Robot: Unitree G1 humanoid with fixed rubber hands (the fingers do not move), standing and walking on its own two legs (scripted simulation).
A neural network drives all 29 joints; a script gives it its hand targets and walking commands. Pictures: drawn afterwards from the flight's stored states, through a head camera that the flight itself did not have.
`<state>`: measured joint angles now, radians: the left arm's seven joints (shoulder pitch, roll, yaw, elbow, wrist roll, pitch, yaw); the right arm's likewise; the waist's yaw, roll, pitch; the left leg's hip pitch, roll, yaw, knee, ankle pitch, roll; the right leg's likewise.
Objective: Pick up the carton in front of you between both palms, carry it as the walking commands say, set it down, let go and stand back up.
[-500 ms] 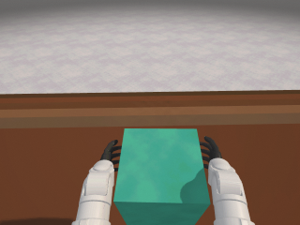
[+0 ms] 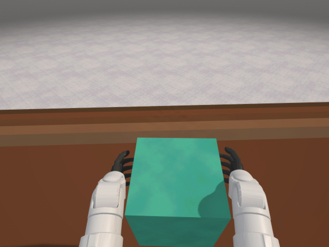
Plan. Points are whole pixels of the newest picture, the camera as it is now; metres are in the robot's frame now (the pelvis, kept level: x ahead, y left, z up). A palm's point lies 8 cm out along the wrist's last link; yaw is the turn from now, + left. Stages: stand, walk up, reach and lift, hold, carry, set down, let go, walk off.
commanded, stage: carry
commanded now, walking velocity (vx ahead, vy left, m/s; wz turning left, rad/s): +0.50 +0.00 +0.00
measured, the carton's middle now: (175, 194) +0.29 +0.00 -0.03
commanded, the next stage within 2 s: none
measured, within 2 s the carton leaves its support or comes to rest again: neither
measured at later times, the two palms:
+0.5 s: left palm (124, 135) +0.41 +0.15 +0.08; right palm (228, 132) +0.42 -0.15 +0.09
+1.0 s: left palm (155, 91) +0.68 +0.08 +0.07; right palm (229, 91) +0.70 -0.22 +0.07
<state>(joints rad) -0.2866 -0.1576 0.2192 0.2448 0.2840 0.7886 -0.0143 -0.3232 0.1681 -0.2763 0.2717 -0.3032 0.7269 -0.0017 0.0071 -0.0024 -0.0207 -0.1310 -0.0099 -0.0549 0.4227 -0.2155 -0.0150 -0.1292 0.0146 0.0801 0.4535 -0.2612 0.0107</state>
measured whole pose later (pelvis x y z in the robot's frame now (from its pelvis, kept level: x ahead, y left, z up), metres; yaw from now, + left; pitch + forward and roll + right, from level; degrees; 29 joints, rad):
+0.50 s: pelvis +0.17 +0.00 -0.01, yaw -2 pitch +6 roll +2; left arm -0.01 -0.13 0.08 -0.44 0.04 1.16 0.13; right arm -0.07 0.13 -0.06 -0.37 -0.06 1.10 -0.13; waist 0.02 -0.04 -0.20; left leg -0.39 0.02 0.24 0.49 -0.17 0.05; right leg -0.24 -0.07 -0.05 0.74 -0.46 0.00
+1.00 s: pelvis +0.46 -0.07 -0.01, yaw +0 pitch +4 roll +0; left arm 0.09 -0.14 0.03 -0.46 0.00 1.12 0.15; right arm 0.05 0.13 -0.07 -0.45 -0.02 1.12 -0.15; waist 0.03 0.03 -0.12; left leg -0.44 0.11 0.07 1.15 -0.36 0.01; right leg -0.36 -0.06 -0.27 0.49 -0.20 -0.07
